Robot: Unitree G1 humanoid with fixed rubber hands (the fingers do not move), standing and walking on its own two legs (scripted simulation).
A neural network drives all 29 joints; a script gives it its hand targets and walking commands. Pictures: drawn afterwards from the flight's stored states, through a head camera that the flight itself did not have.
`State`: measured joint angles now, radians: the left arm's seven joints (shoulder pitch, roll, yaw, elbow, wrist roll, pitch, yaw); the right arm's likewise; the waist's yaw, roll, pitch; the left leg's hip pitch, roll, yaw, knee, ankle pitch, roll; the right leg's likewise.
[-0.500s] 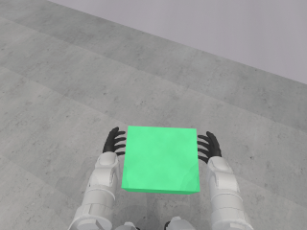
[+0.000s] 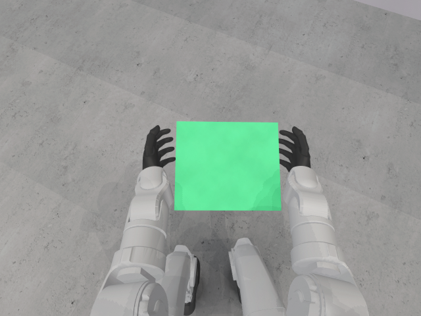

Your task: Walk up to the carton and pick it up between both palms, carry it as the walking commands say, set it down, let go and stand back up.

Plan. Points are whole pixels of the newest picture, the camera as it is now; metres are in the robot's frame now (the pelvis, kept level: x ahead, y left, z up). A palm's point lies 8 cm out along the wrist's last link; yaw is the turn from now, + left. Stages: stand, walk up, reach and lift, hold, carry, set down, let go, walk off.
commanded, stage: set down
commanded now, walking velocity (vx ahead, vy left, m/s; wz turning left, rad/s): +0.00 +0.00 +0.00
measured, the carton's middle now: (224, 169) +0.40 -0.04 -0.14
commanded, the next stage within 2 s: none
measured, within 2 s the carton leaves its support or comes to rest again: neither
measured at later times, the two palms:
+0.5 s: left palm (161, 167) +0.41 +0.10 -0.13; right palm (284, 166) +0.40 -0.18 -0.15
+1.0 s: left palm (171, 167) +0.44 +0.10 -0.23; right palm (274, 166) +0.43 -0.18 -0.24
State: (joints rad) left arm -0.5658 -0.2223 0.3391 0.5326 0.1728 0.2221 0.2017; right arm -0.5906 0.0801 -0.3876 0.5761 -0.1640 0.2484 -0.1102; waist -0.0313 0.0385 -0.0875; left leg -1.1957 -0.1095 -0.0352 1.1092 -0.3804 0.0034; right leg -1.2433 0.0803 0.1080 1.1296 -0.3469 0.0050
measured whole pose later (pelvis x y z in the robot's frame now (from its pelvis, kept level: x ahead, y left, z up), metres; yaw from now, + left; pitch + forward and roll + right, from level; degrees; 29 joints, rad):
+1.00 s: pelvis -0.03 +0.00 -0.15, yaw +2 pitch +39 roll +1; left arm -0.94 -0.11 0.35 0.69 0.11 0.24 0.31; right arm -0.94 -0.04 -0.38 0.71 -0.10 0.27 -0.17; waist -0.04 0.07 -0.07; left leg -1.86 -0.17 -0.05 1.71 -0.52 -0.03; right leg -1.89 0.11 0.06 1.71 -0.49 0.02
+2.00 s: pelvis -0.06 -0.01 -0.27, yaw +3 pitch +28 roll +2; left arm -1.41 0.09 0.27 0.77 -0.02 0.29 0.36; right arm -1.40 -0.25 -0.23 0.81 0.06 0.30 -0.25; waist -0.06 0.07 0.53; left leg -2.05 -0.18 -0.01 2.11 -0.56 -0.07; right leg -2.09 0.11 0.03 2.10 -0.50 0.01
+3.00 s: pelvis -0.03 -0.01 -0.32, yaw +4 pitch +27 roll +1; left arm -1.47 0.18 0.17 1.08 -0.09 0.19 0.20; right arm -1.42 -0.34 -0.17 1.09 0.10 0.19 -0.09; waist -0.08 0.09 0.52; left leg -2.14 -0.17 0.02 2.32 -0.65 -0.04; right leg -2.16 0.04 -0.02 2.32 -0.62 -0.02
